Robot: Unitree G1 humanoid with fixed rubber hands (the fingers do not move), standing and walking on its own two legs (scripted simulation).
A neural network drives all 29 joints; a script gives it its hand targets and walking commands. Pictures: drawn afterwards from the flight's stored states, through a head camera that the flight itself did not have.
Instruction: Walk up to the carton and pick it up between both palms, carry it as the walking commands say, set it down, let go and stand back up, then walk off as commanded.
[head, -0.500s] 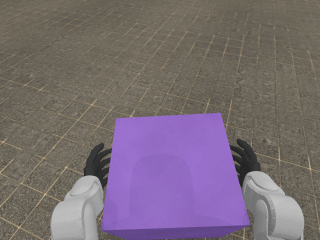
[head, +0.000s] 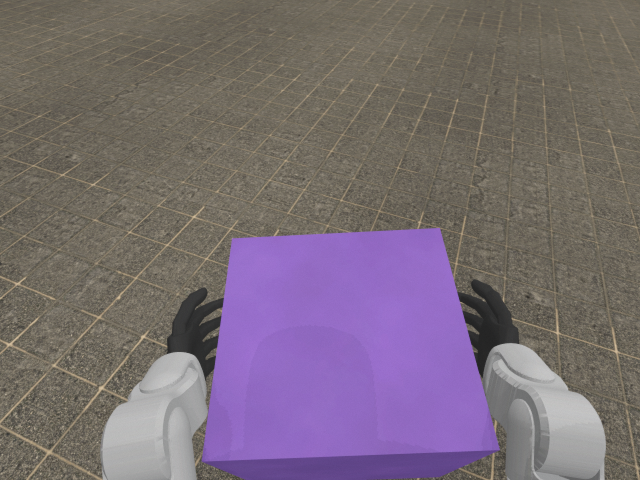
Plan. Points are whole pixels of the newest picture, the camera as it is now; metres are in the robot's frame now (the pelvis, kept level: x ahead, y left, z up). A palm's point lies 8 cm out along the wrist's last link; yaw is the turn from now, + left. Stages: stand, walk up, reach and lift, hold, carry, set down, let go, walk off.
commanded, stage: carry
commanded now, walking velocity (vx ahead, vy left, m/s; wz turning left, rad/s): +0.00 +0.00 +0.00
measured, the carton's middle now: (341, 364) +0.25 +0.00 +0.03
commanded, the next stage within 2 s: none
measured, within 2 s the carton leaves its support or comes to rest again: neither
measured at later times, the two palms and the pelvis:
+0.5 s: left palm (253, 382) +0.21 +0.10 +0.07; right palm (548, 392) +0.21 -0.23 +0.06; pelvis -0.02 -0.06 +0.00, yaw -1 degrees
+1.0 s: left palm (255, 369) +0.23 +0.10 +0.06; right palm (534, 380) +0.23 -0.22 +0.04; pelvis -0.01 -0.06 +0.00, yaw -1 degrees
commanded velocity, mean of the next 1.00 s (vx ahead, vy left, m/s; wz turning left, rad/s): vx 0.00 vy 0.00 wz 0.00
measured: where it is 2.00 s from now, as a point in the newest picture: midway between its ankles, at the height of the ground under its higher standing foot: outside the picture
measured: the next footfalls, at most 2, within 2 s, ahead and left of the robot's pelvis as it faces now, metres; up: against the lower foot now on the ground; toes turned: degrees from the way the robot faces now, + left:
right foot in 0.26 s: +0.02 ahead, -0.19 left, +0.00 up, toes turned +1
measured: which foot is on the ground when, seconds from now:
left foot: down 0.00-1.00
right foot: up 0.00-0.24, down 0.26-1.00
